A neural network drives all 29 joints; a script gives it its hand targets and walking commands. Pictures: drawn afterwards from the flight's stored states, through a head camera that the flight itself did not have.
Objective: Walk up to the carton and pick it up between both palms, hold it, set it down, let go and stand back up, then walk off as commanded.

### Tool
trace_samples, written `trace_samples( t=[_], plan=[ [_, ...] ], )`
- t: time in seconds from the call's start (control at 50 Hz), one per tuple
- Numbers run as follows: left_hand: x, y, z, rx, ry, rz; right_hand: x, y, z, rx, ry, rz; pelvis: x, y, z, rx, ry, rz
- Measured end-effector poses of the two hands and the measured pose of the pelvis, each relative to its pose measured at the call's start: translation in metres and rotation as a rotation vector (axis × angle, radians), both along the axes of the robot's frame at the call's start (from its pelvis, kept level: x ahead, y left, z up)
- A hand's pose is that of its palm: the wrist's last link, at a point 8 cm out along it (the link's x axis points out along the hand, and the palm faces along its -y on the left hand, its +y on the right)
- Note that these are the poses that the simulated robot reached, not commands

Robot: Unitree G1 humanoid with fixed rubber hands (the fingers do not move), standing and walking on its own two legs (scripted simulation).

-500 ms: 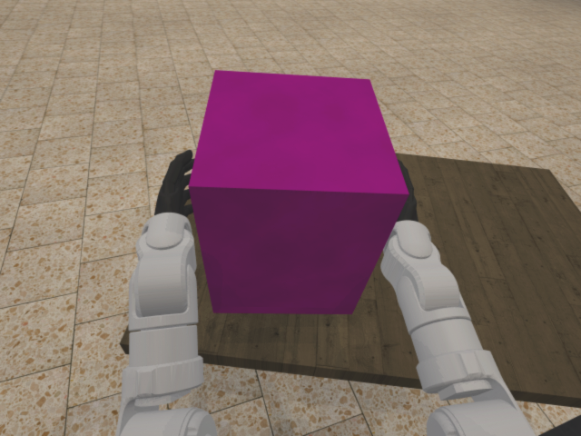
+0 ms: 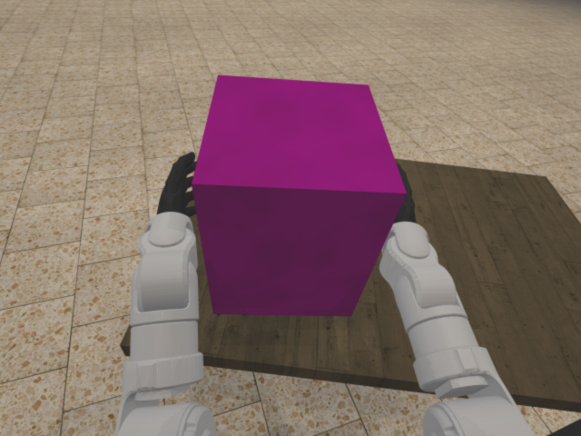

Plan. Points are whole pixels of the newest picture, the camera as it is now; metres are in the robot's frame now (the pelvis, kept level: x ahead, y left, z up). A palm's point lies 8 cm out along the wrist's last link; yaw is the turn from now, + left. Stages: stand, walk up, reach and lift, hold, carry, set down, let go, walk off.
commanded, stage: hold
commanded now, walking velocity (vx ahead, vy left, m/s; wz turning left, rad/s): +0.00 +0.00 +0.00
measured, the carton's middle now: (288, 202) +0.39 +0.01 +0.15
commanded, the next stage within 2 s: none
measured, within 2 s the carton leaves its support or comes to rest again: neither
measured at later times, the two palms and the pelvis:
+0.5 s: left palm (177, 212) +0.35 +0.15 +0.17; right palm (399, 217) +0.36 -0.14 +0.16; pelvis +0.00 +0.00 +0.00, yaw +0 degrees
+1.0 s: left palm (178, 212) +0.36 +0.15 +0.16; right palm (401, 219) +0.35 -0.14 +0.16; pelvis +0.00 +0.00 +0.00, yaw -1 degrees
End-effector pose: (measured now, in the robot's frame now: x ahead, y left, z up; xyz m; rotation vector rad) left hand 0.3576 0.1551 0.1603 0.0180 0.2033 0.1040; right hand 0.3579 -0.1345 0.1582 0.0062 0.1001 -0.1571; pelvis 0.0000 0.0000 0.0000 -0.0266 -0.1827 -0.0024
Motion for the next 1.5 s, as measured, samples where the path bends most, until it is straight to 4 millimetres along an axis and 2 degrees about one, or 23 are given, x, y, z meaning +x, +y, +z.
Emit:
trace_samples(
  t=[0.28, 0.4, 0.54, 0.64, 0.78, 1.06, 1.5],
  plan=[
    [0.001, -0.008, 0.003, 0.01, -0.008, 0.001, 0.001, -0.008, 0.0, 0.007, -0.008, 0.001, 0.002, -0.002, 0.0, 0.0, -0.003, -0.008],
    [0.001, -0.007, -0.001, 0.009, 0.001, 0.004, 0.002, -0.007, -0.003, 0.015, 0.0, 0.004, 0.001, -0.004, 0.001, 0.002, 0.005, -0.005],
    [-0.005, -0.003, 0.007, 0.019, -0.03, 0.017, 0.001, -0.003, 0.004, 0.026, -0.032, 0.018, 0.002, -0.005, 0.001, -0.001, 0.012, 0.004],
    [-0.001, -0.001, 0.002, 0.013, 0.012, 0.008, 0.001, -0.001, -0.001, 0.011, 0.011, 0.009, 0.0, -0.004, 0.001, 0.003, 0.003, 0.007],
    [-0.002, -0.002, 0.008, 0.011, -0.024, -0.001, -0.002, -0.002, 0.007, 0.005, -0.025, 0.001, -0.001, -0.002, 0.0, 0.002, 0.008, -0.004],
    [-0.002, -0.006, 0.004, 0.006, -0.005, -0.005, -0.003, -0.006, 0.002, 0.009, -0.008, -0.006, -0.004, 0.0, 0.0, 0.001, 0.001, -0.008],
    [-0.001, -0.002, 0.007, 0.011, -0.015, 0.014, 0.003, -0.002, 0.005, 0.021, -0.019, 0.012, 0.001, -0.001, 0.001, 0.001, 0.006, -0.003]
  ],
)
